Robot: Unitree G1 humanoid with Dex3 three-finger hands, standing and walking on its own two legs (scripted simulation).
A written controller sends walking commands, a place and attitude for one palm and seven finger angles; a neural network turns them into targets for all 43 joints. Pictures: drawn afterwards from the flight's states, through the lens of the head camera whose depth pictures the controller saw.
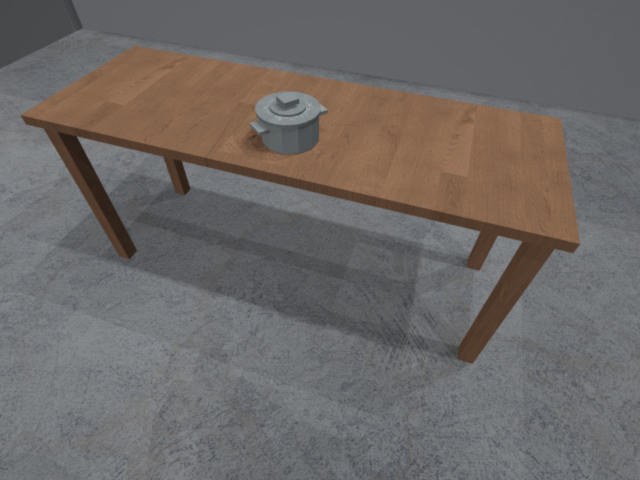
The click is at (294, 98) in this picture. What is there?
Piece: lid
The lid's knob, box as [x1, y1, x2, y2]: [276, 92, 298, 107]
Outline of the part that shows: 298,98 290,92 276,96 276,100 284,107 298,103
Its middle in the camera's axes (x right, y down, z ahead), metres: -0.09 -0.35 +0.96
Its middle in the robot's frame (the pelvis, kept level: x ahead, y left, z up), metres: +0.95 +0.13 -0.01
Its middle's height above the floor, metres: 0.77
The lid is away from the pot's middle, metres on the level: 0.00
